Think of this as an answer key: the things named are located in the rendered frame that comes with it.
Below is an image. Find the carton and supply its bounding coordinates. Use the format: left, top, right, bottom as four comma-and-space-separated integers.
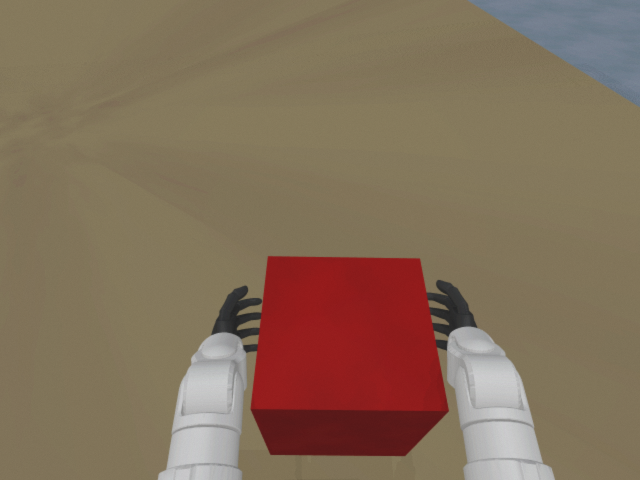
251, 256, 449, 456

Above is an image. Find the robot left forearm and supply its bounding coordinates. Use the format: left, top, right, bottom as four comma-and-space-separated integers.
158, 332, 247, 480

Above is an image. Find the robot left hand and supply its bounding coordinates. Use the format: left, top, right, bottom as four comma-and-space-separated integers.
211, 286, 262, 353

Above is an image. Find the robot right forearm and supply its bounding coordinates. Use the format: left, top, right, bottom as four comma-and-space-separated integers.
447, 327, 555, 480

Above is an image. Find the robot right hand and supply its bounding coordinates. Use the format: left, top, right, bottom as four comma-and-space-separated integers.
427, 280, 477, 351

